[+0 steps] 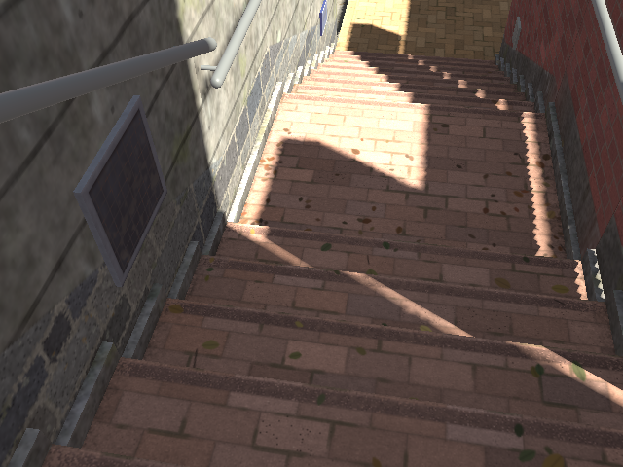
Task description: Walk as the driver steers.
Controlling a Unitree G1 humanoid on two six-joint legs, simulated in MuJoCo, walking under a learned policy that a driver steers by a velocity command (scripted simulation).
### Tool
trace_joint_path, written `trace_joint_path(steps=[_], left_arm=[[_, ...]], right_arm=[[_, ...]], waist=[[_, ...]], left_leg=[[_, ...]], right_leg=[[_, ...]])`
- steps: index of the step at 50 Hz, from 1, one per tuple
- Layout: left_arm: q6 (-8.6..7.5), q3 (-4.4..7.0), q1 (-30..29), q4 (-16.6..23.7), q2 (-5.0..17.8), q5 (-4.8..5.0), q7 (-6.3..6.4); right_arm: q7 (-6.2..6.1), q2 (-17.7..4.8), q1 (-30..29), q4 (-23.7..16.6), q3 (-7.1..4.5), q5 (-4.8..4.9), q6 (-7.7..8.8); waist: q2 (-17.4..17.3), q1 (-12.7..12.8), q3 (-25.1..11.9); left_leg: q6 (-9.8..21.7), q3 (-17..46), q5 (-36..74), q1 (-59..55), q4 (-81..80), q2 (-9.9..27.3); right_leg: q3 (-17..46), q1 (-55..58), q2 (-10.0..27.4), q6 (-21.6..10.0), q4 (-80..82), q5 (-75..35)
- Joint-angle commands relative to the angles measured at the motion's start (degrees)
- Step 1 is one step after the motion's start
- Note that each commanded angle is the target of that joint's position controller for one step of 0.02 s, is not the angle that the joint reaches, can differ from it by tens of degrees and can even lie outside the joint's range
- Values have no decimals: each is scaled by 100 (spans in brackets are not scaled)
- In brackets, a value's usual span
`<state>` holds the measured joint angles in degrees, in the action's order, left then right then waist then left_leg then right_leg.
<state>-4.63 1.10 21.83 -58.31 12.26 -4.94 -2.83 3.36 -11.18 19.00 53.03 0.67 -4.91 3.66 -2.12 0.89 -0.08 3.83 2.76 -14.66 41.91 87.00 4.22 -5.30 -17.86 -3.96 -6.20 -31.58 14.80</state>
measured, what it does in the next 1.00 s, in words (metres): goes down, turning right: left foot 0.15 m lower, then right foot 0.15 m lower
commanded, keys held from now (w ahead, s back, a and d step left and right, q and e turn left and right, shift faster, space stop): w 0.36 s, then w+e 0.64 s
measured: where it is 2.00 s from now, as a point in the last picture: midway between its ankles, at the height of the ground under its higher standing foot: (376, 374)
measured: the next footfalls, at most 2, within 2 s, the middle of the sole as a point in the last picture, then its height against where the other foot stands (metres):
left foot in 0.42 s outside the picture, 0.15 m lower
right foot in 1.00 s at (403, 448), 0.15 m lower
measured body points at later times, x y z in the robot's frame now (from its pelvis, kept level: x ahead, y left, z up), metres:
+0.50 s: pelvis +0.30 +0.07 -0.14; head +0.31 +0.07 +0.31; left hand +0.16 +0.25 -0.28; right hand +0.46 -0.15 -0.26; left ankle +0.35 +0.16 -0.88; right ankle +0.11 -0.07 -0.63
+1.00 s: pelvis +0.58 -0.03 -0.27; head +0.58 -0.06 +0.18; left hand +0.81 +0.11 -0.38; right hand +0.34 -0.13 -0.41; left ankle +0.35 +0.16 -0.87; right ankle +0.65 -0.16 -1.02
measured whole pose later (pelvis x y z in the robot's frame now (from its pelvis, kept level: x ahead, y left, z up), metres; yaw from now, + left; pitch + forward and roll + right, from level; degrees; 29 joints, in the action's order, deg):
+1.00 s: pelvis +0.58 -0.03 -0.27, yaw -17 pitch +0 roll +6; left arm -4.2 0.5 3.3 -52.6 11.2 -5.5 -4.8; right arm -0.1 -6.2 36.8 66.9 1.5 -6.7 3.8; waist 3.6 -7.6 0.6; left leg -4.8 -17.8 -48.5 -3.2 58.6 6.1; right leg -2.3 -20.7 7.3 -5.1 -21.9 -12.5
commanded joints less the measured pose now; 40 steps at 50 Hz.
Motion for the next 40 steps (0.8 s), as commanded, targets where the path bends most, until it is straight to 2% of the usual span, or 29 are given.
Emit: trace_joint_path(steps=[1,2,3,4,6,7,9,11,15,17,19,20,21,22,23,24,25,26,27,28,30,32,33,34,35,36,37,38,40], left_arm=[[-361,-83,-34,225,43,195,123],[-363,-77,430,-13,180,65,89],[-364,-68,574,-47,293,-86,85],[-351,-71,609,-38,344,-126,47],[-393,-180,1406,-347,58,-5,205],[-373,-250,1420,-300,-115,60,282],[-240,-357,1542,-347,-109,-46,175],[-187,-405,1438,-300,-109,-72,78],[-237,-335,2165,-614,41,92,295],[-106,-212,1988,-596,236,102,219],[22,-125,1727,-607,332,54,91],[65,-81,1429,-523,440,28,-12],[117,-143,1574,-726,304,-267,-249],[79,-235,2758,-978,-542,-36,-435],[-15,-153,2202,-545,-141,183,-531],[-66,-75,1025,3,15,314,-493],[-115,-104,480,182,8,301,-347],[-133,-29,211,229,96,208,-209],[-175,-73,237,201,-136,50,-94],[-146,-77,-104,257,-338,-11,-79],[-78,-5,225,22,-339,-67,-153],[-7,10,135,186,-369,-4,-167],[2,-38,222,192,-457,-70,-227],[-3,-114,-242,367,-544,-98,-226],[16,-92,-661,485,-374,-75,-225],[-18,-135,-744,471,-325,21,-221],[1,-143,-946,522,-249,43,-262],[46,-96,-1047,607,-54,27,-315],[111,-49,-1362,856,208,-36,-286]], right_arm=[[26,96,67,-133,41,-166,-28],[53,80,-66,-150,52,-118,-26],[118,107,142,-109,94,-164,12],[136,-6,10,-156,66,-164,44],[62,-156,-1023,-441,78,-161,71],[16,-200,-1233,-415,105,-108,96],[45,-86,-1428,-479,154,-136,65],[90,-316,-1580,-616,105,-187,-16],[82,-258,-2615,-950,181,-40,-22],[129,-160,-2750,-961,232,-73,25],[101,-425,-2159,-601,114,18,63],[41,-701,-1086,-258,-53,99,109],[28,-1113,790,288,-278,102,165],[95,-1551,2270,598,-453,-16,102],[139,-1517,2708,665,-480,-163,24],[92,-1498,2119,677,-544,-132,-8],[11,-1099,1136,395,-460,-124,-61],[-15,-604,475,196,-277,-48,-57],[-131,112,-117,-42,-26,-35,100],[-211,43,-180,-75,-55,-6,195],[-281,-12,522,230,-73,85,292],[-247,-133,822,447,-104,-71,331],[-268,-97,803,494,-94,-173,336],[-377,289,981,618,32,-132,405],[-413,345,1289,775,94,-95,411],[-423,308,1085,744,154,-123,421],[-354,61,1101,805,144,-183,417],[-278,79,1155,858,196,-263,371],[-290,118,1213,831,253,-237,394]], waist=[[388,-9,275],[536,66,235],[432,-68,179],[321,-66,135],[252,485,308],[97,549,381],[460,454,350],[447,419,627],[433,956,906],[392,1013,825],[180,688,684],[0,119,393],[-228,-635,-74],[-1571,-671,-1923],[-934,-913,-2396],[-537,-967,-1317],[315,-751,-600],[498,-432,-122],[557,90,146],[-74,146,583],[41,45,344],[65,102,236],[98,200,209],[249,-37,362],[247,-223,430],[429,-134,373],[204,-121,433],[111,-80,566],[190,-154,843]], left_leg=[[46,15,1991,-225,-2584,432],[-57,-72,2198,-247,-2617,397],[-72,-41,2604,-368,-2533,294],[-102,-86,2607,-399,-2691,210],[-291,610,3694,1877,-4044,530],[-380,607,4529,1847,-4934,585],[-247,-80,4915,-88,-4821,221],[-206,-204,4309,-713,-4678,154],[-400,-51,3146,165,-6194,200],[-336,-415,2553,-1050,-6479,19],[-184,-467,2852,-2376,-6954,32],[-63,-674,3312,-3673,-7375,-80],[344,-505,4396,-5910,-6984,281],[1679,194,7933,-8872,-4749,1486],[2104,967,8235,-8964,-4606,2214],[1966,1453,5612,-8030,-5421,2396],[1601,1156,3324,-6419,-6157,2303],[1475,711,2668,-4897,-6495,1975],[1204,189,3067,-3440,-6865,1553],[1178,-70,2964,-2772,-7114,1285],[1460,-144,2627,-2686,-7444,1305],[1517,-150,3227,-3029,-7202,1519],[1369,-340,3196,-2972,-6848,1453],[1110,-368,2570,-3713,-6685,1455],[1063,-349,2259,-4010,-6545,1462],[751,-851,1604,-3420,-6272,1091],[763,-1041,1431,-2655,-6313,907],[771,-1065,1147,-2162,-6419,943],[671,-1045,603,-2287,-6015,1020]], right_leg=[[1441,-1173,1466,-1293,1726,-174],[1556,-1129,1474,-1292,1522,-530],[1515,-1178,1440,-1229,1030,-913],[1508,-1108,1490,-1216,882,-1237],[2186,1193,1796,-1271,370,-826],[2000,1202,1615,-1126,-6,-604],[1660,-585,1242,-1020,16,12],[1721,-1237,1261,-1043,-47,661],[2276,891,1492,-980,-788,136],[2050,520,1337,-871,-1060,-239],[1846,240,1192,-676,-1703,-687],[1506,-49,907,-493,-2610,-1205],[1304,-1322,773,-87,-4078,-1219],[727,-2795,22,427,-7072,2692],[880,-3465,119,558,-8349,3331],[797,-4666,256,543,-8293,2954],[1191,-4466,700,353,-7257,1841],[1144,-3811,883,229,-6558,1221],[1473,-2633,1292,64,-4649,-211],[1163,-2362,1327,-11,-4211,-268],[1119,-2030,1200,30,-3066,-1088],[1227,-2359,1328,141,-2761,-1341],[1268,-2284,1375,122,-2796,-1759],[1683,-3173,1623,162,-1722,-2839],[1570,-3428,1575,193,-1357,-3229],[1555,-2705,1627,156,-561,-4384],[1195,-1849,1394,109,-766,-4716],[1021,-1380,1296,58,-1074,-4420],[911,-1393,1300,2,-798,-4176]])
